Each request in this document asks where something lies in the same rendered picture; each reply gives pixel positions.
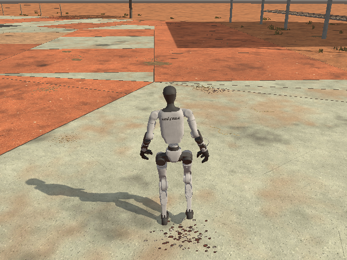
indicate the robot right thigh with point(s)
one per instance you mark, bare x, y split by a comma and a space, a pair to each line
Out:
186, 158

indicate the robot left shin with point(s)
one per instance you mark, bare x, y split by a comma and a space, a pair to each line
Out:
163, 195

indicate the right robot hand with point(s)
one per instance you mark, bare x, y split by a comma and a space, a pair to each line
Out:
204, 154

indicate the left robot hand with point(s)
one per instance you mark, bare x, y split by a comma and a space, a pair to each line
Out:
146, 152

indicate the right robot upper arm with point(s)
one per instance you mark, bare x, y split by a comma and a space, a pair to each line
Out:
191, 121

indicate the left robot forearm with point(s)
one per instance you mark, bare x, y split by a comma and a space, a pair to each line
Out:
145, 143

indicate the right robot forearm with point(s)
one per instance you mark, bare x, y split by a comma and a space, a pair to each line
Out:
200, 142

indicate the left robot upper arm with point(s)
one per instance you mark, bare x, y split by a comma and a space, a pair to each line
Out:
151, 124

